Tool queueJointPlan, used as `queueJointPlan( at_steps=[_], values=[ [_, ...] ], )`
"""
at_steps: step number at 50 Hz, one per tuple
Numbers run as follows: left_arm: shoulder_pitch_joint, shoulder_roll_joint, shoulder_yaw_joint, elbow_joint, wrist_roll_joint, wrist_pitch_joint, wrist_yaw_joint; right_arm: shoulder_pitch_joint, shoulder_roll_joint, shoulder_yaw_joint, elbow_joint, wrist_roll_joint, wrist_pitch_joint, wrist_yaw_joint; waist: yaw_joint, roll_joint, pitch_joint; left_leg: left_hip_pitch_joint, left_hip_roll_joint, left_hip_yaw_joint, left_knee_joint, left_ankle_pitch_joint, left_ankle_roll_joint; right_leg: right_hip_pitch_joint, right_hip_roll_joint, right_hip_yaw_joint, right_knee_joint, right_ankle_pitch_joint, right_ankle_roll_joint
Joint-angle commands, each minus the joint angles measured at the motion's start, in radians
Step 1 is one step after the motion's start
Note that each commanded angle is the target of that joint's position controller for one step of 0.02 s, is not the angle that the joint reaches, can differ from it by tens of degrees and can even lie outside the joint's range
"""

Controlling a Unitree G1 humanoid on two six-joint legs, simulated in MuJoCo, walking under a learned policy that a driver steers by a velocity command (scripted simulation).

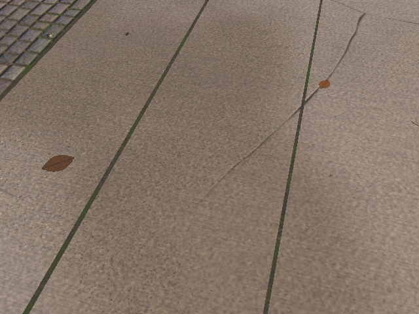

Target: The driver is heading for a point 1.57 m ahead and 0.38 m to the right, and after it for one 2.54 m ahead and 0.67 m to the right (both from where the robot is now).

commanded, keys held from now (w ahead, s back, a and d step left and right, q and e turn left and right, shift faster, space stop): no key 1.00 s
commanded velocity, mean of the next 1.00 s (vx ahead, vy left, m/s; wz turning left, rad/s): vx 0.00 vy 0.00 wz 0.02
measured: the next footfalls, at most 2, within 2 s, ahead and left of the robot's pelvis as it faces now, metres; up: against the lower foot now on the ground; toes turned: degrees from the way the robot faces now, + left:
left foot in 1.96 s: +0.17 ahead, +0.10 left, +0.00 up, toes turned +3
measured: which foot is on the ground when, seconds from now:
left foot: down 0.00-1.00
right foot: down 0.00-1.00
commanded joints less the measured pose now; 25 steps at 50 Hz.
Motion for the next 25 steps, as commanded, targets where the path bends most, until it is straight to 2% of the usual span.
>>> queueJointPlan(
  at_steps=[1, 3, 7, 11, 25],
  values=[
    [-0.029, 0.103, 0.014, -0.029, -0.002, -0.034, -0.004, 0.026, -0.117, -0.031, 0.002, 0.001, -0.012, 0.000, -0.022, -0.107, 0.008, 0.128, 0.109, -0.132, -0.083, 0.042, 0.003, -0.113, -0.124, 0.144, -0.185, 0.002, -0.040],
    [-0.004, 0.100, 0.013, 0.001, -0.007, -0.037, 0.004, 0.036, -0.117, -0.032, 0.027, -0.003, -0.017, 0.003, -0.018, -0.101, 0.011, 0.109, 0.124, -0.142, -0.091, 0.051, 0.010, -0.079, -0.106, 0.125, -0.182, 0.012, -0.036],
    [0.018, 0.086, 0.011, 0.040, -0.005, -0.035, 0.006, 0.052, -0.095, -0.026, 0.090, 0.001, -0.022, -0.004, -0.005, -0.031, 0.027, 0.056, 0.124, -0.147, -0.127, 0.005, -0.002, -0.035, -0.101, 0.116, -0.169, 0.007, -0.047],
    [0.024, 0.081, 0.009, 0.074, -0.004, -0.036, 0.008, 0.069, -0.091, -0.023, 0.139, 0.001, -0.021, -0.008, -0.003, -0.013, 0.032, 0.050, 0.125, -0.149, -0.140, -0.008, -0.007, -0.034, -0.097, 0.114, -0.169, 0.002, -0.052],
    [0.068, 0.036, -0.014, 0.169, -0.005, -0.040, 0.013, 0.128, -0.063, -0.004, 0.251, 0.002, -0.020, -0.019, -0.012, -0.018, 0.040, 0.064, 0.133, -0.143, -0.129, 0.009, -0.007, -0.049, -0.085, 0.106, -0.166, 0.031, -0.053]
  ],
)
